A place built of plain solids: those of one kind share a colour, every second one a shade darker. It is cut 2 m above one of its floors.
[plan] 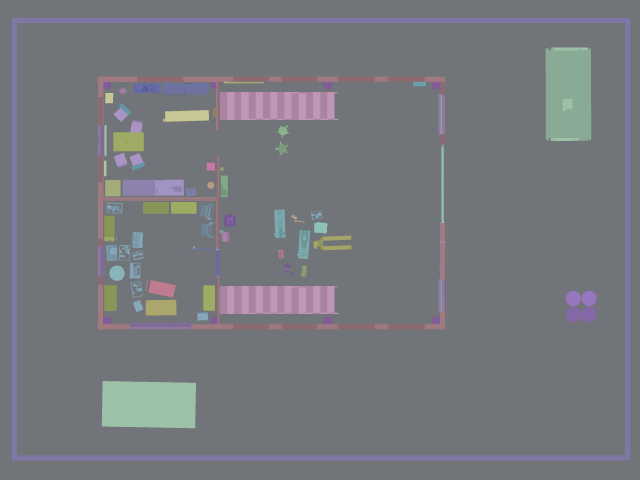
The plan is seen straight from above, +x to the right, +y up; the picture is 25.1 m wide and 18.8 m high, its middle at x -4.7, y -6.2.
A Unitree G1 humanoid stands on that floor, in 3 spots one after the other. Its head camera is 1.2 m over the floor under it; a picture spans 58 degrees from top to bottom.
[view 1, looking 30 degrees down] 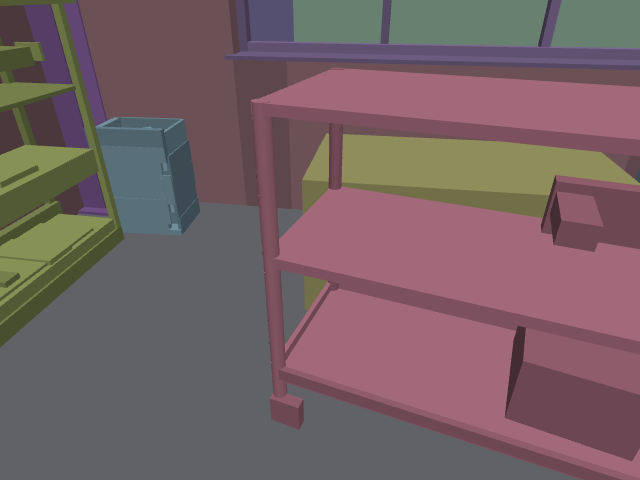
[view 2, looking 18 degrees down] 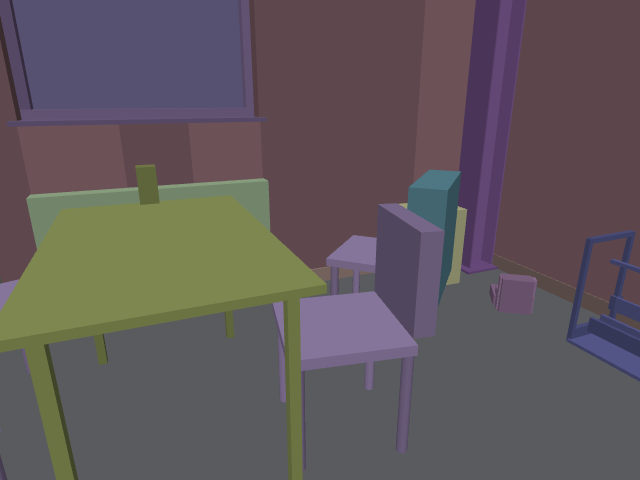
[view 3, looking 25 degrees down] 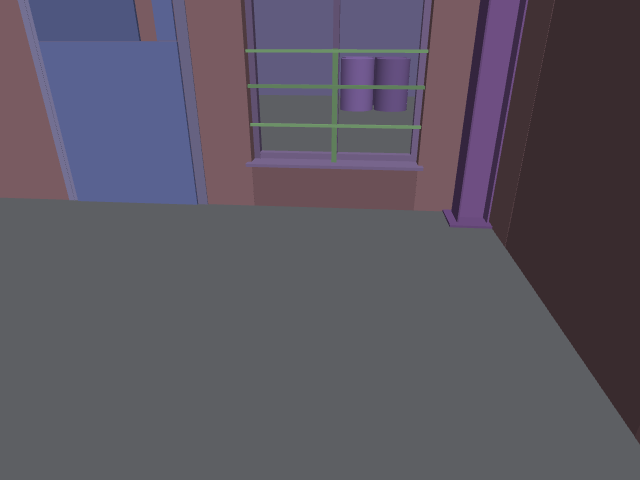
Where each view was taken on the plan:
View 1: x -10.65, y -7.10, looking -80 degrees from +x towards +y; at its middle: picking_trolley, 1.15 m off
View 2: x -10.65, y -2.40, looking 157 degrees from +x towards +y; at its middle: wall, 2.91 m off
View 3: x -3.16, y -8.55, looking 5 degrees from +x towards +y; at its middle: ground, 2.84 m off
